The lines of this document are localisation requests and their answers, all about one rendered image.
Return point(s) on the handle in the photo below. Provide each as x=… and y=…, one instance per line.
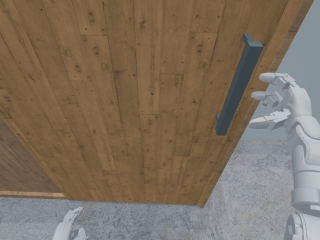
x=248, y=60

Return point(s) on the right robot hand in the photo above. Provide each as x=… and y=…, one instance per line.
x=296, y=102

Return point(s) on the left robot hand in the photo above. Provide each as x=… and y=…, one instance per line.
x=66, y=231

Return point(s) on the right robot upper arm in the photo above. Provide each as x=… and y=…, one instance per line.
x=302, y=226

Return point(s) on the wardrobe door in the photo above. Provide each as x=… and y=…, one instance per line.
x=116, y=100
x=19, y=171

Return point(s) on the robot right forearm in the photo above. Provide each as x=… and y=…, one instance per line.
x=303, y=134

